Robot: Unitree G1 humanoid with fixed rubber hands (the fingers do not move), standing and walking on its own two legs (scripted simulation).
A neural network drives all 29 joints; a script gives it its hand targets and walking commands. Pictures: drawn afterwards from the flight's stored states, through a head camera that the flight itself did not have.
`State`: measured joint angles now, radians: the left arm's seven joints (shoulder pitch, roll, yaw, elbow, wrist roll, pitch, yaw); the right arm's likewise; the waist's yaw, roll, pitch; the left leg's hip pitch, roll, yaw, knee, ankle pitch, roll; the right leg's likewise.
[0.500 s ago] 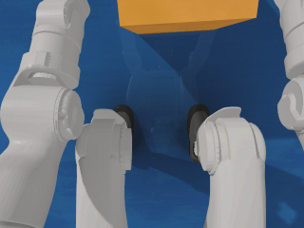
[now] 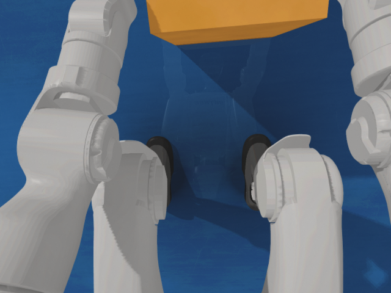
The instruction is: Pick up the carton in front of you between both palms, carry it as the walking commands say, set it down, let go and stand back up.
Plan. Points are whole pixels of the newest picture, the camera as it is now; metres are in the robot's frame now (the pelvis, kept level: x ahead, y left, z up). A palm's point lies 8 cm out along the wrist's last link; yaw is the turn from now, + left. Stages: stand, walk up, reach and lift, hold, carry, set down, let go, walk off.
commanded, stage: reach and lift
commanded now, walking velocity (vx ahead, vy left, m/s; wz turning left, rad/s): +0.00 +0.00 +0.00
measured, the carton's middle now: out of the picture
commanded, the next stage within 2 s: none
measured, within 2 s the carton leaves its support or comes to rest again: leaves its support in 0.36 s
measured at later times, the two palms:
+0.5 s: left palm out of the picture +0.56 +0.10 -0.11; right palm out of the picture +0.55 -0.20 -0.11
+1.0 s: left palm out of the picture +0.51 +0.10 +0.07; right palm out of the picture +0.49 -0.20 +0.07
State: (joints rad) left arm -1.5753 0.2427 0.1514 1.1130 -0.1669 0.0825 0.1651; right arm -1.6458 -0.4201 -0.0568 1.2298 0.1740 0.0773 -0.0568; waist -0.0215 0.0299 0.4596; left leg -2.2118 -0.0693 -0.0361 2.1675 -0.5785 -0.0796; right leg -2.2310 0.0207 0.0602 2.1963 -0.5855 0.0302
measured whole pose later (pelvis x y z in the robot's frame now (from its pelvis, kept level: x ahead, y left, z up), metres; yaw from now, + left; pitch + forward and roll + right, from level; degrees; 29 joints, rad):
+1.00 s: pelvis +0.00 +0.01 +0.12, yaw -3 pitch +43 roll +2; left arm -1.09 -0.04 0.52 0.64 0.22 0.40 0.08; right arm -1.14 -0.07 -0.45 0.71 -0.24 0.42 0.00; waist -0.01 0.02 -0.12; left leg -1.98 -0.13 -0.10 1.72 -0.49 -0.09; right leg -2.00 0.11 0.12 1.72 -0.46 0.07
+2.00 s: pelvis +0.10 +0.00 +0.38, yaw -5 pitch +10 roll +0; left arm -0.29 -0.16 0.30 0.45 0.22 0.44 0.04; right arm -0.30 0.14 -0.29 0.46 -0.23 0.45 -0.02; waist 0.00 0.01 -0.14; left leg -0.50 -0.06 -0.15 0.64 -0.30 -0.03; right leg -0.52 0.05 0.15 0.64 -0.28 0.03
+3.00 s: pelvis +0.11 +0.00 +0.40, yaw -5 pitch -4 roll +0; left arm -0.25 -0.15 0.23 0.30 0.28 0.68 -0.01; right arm -0.25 0.15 -0.22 0.29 -0.27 0.69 -0.01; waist 0.00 0.00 -0.01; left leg -0.09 -0.03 -0.15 0.38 -0.21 -0.02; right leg -0.10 0.04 0.14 0.37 -0.20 0.02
